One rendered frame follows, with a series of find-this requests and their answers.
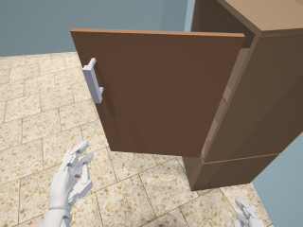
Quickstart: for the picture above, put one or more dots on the left robot forearm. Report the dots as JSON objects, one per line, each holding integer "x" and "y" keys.
{"x": 56, "y": 217}

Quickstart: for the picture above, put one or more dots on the right robot hand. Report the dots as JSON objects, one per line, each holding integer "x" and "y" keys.
{"x": 250, "y": 218}

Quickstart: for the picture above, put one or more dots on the cupboard door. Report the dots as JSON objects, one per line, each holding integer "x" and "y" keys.
{"x": 161, "y": 89}

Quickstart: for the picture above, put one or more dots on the left robot hand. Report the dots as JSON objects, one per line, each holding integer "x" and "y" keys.
{"x": 65, "y": 189}

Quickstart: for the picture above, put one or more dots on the handle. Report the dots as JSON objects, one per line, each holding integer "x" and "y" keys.
{"x": 92, "y": 82}

